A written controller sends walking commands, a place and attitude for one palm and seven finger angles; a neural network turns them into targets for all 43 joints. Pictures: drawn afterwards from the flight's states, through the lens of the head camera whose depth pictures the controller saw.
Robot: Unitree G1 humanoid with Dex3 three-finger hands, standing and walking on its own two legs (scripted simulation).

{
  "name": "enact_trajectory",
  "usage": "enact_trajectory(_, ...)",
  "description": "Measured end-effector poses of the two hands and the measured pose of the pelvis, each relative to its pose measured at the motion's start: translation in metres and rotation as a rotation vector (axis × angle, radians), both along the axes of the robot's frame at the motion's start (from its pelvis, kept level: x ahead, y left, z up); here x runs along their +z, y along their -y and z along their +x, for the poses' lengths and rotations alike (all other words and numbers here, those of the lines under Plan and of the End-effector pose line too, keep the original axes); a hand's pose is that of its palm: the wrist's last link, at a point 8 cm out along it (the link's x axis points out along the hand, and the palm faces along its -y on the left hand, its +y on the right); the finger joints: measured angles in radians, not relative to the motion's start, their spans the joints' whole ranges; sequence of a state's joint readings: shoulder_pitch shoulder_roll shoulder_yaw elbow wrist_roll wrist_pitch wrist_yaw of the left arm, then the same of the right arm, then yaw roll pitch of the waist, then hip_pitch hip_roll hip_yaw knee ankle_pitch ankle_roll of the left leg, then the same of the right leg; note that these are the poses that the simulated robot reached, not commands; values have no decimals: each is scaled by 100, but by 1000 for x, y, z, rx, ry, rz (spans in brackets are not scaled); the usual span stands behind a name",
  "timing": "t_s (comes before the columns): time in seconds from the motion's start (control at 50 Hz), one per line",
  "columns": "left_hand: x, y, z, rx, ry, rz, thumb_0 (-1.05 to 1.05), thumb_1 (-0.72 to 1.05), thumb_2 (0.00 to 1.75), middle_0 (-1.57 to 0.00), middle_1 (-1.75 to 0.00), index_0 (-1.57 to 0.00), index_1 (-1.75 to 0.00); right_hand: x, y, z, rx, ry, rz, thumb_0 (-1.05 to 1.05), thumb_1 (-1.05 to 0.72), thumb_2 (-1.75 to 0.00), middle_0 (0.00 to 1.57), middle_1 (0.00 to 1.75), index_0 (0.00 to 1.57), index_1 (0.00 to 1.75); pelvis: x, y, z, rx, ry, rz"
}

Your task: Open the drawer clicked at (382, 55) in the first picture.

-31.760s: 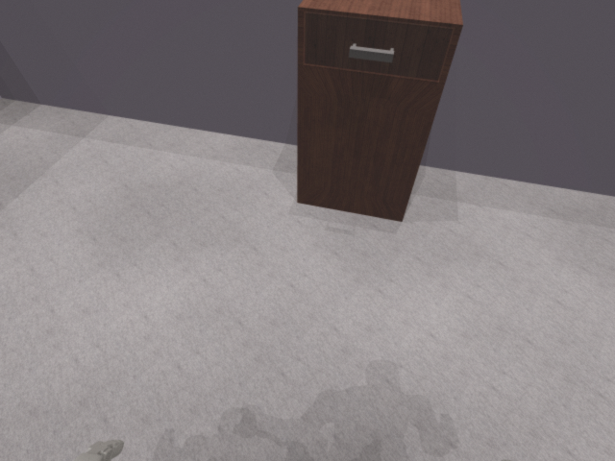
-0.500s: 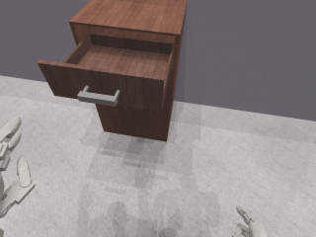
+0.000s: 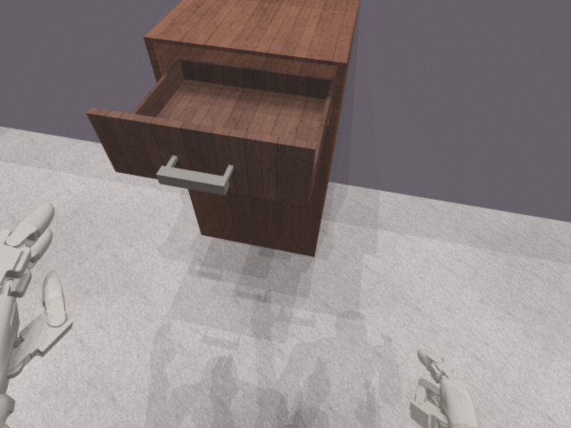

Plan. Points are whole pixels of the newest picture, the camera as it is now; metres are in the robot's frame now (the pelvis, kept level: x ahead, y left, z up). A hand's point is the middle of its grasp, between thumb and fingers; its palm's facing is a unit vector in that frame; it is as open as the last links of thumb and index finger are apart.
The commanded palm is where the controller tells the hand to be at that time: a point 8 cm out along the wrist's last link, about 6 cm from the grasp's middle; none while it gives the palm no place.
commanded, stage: let the arm hang, fingers relaxed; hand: left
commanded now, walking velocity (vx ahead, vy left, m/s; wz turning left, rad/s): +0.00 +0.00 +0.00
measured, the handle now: (197, 172) +0.56 +0.21 -0.02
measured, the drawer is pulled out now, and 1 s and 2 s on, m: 0.30 0.30 0.30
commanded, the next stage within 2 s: look to check the result in 1.08 s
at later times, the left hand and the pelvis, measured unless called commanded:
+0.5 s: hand out of the picture -0.07 +0.20 -0.18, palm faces +0.04 -0.98 -0.19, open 7.2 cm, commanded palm none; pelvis -0.03 +0.01 +0.00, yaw +0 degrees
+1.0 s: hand out of the picture -0.03 +0.16 -0.18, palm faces +0.02 -0.99 -0.14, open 7.4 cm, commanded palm none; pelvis -0.02 +0.01 +0.00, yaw -1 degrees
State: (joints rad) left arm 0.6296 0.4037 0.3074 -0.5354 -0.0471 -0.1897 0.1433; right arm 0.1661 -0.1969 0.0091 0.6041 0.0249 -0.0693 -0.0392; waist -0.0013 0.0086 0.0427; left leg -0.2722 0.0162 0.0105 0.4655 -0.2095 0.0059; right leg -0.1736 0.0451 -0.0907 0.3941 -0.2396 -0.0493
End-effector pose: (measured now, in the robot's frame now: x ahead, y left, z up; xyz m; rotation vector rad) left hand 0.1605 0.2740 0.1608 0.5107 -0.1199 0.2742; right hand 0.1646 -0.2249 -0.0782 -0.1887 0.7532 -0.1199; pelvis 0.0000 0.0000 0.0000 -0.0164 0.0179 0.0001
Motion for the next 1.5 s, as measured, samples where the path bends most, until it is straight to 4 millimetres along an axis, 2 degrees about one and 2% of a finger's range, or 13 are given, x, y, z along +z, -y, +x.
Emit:
enact_trajectory(0.04, -42, -11, 9, 12, -146, -16, 1, 89, 90, -21, -30, -21, -30, -13, 3, -3, 35, -30, 8, 1, -90, -90, 20, 30, 20, 30, -4, -5, -4, 9, -8, 0)
enact_trajectory(0.08, -103, -20, 10, 70, -378, -95, 1, 89, 90, -20, -30, -21, -30, -27, 6, -11, 36, -77, 11, 1, -90, -90, 20, 30, 20, 30, -7, -9, -6, 9, -9, 1)
enact_trajectory(0.12, -166, -20, -2, 125, -621, -186, 1, 90, 90, -20, -30, -20, -30, -37, 9, -24, 16, -125, 10, 1, -90, -90, 20, 30, 20, 30, -10, -12, -9, 8, -3, 4)
enact_trajectory(0.18, -241, -1, -40, 156, -928, -311, 1, 90, 90, -20, -30, -20, -30, -45, 11, -54, -20, -211, -5, 1, -90, -90, 20, 30, 20, 30, -12, -11, -11, 5, 16, 10)
enact_trajectory(0.24, -290, 31, -88, 152, -1155, -429, 1, 91, 90, -20, -30, -20, -29, -47, 10, -92, -47, -330, -30, 1, -91, -90, 20, 30, 20, 30, -11, -9, -15, 5, 36, 11)
enact_trajectory(0.3, -312, 44, -132, 207, -1280, -511, 1, 96, 90, -20, -30, -20, -30, -47, 8, -131, -64, -462, -49, 1, -91, -90, 20, 30, 20, 30, -8, -7, -19, 11, 44, 2)
enact_trajectory(0.38, -318, 37, -182, 266, -1408, -528, 0, 98, 90, -21, -30, -21, -30, -49, 2, -172, -84, -604, -49, 1, -91, -90, 20, 30, 20, 30, -4, -8, -25, 17, 44, -7)
enact_trajectory(0.46, -311, 29, -221, 328, -1505, -519, 0, 96, 90, -20, -30, -21, -30, -55, -8, -198, -109, -671, -18, 1, -91, -90, 20, 30, 20, 30, -2, -12, -27, 12, 46, -10)
enact_trajectory(0.52, -305, 23, -239, 364, -1547, -503, 1, 94, 90, -20, -30, -20, -30, -61, -18, -208, -122, -686, 14, 1, -91, -90, 20, 30, 20, 30, 0, -16, -28, 6, 49, -7)
enact_trajectory(0.6, -299, 20, -249, 389, -1568, -484, 1, 92, 90, -20, -30, -20, -30, -67, -31, -213, -128, -689, 58, 1, -91, -90, 20, 30, 20, 30, 0, -18, -30, -2, 51, -1)
enact_trajectory(0.72, -300, 26, -241, 374, -1547, -483, 1, 91, 90, -20, -30, -20, -30, -72, -42, -216, -133, -691, 96, 1, -91, -90, 20, 30, 20, 30, 0, -18, -30, -10, 50, 5)
enact_trajectory(1.0, -312, 60, -194, 260, -1470, -529, 1, 91, 90, -20, -30, -20, -30, -68, -40, -218, -176, -683, 96, 1, -91, -90, 20, 30, 20, 30, 1, -13, -24, -20, 53, 7)
enact_trajectory(1.5, -304, 55, -195, 317, -1504, -503, 1, 91, 90, -20, -30, -20, -30, -71, -34, -204, -169, -695, 104, 1, -91, -90, 19, 30, 20, 30, 2, -7, -12, -23, 51, 12)
